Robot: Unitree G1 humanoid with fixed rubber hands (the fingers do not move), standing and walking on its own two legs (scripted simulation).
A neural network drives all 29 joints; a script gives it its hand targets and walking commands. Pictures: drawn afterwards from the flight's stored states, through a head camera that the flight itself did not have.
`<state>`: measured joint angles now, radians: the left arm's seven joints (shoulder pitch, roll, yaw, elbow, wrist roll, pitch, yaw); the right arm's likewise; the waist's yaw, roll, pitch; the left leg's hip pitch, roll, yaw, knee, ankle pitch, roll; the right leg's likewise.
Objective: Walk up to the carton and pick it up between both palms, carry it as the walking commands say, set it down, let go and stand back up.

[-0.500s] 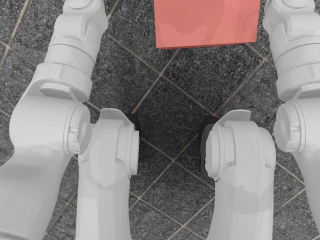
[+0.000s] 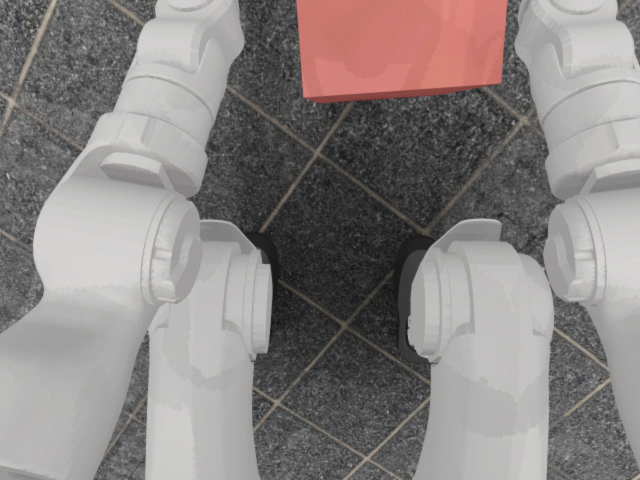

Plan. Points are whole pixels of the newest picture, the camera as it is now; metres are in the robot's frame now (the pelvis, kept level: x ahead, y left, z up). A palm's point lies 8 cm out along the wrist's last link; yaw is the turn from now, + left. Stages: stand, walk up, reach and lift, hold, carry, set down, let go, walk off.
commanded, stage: reach and lift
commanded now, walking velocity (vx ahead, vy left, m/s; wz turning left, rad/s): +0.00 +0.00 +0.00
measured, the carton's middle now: out of the picture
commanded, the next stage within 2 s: none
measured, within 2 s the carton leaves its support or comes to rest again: leaves its support in 1.04 s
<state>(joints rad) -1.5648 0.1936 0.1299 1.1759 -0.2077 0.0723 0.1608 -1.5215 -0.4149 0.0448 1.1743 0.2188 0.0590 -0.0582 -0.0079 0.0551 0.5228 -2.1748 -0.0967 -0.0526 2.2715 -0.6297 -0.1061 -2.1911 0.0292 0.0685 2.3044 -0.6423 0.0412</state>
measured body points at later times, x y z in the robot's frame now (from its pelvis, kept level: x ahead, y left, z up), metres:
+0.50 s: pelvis +0.00 +0.00 -0.01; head +0.37 -0.04 +0.23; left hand +0.56 +0.08 -0.18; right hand +0.56 -0.19 -0.20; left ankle +0.11 +0.14 -0.32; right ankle +0.10 -0.13 -0.32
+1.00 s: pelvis +0.00 +0.00 +0.00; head +0.37 -0.05 +0.24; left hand +0.56 +0.08 -0.18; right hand +0.55 -0.18 -0.20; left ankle +0.11 +0.14 -0.32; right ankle +0.10 -0.13 -0.32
